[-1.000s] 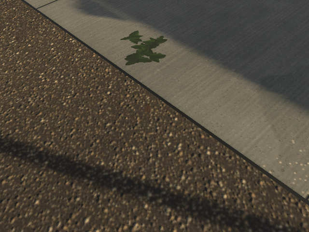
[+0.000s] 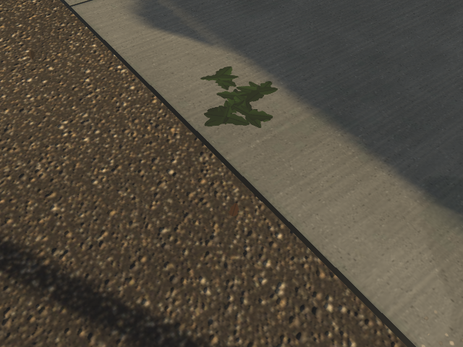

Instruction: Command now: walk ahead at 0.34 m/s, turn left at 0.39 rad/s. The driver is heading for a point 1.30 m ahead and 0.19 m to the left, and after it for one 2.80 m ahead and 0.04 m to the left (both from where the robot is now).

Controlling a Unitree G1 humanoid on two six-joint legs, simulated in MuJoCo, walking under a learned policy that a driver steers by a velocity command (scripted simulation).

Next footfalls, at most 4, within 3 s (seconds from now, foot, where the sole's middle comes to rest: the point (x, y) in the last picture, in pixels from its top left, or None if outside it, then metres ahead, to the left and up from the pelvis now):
0.06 left None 0.11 0.11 -0.77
0.52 right None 0.48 -0.02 -0.77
1.02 left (137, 290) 0.66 0.31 -0.77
1.56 right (201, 205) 0.99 0.14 -0.77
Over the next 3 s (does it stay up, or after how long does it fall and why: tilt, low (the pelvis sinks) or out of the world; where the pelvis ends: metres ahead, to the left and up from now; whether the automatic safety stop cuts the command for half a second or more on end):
stays up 1.24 0.22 0.00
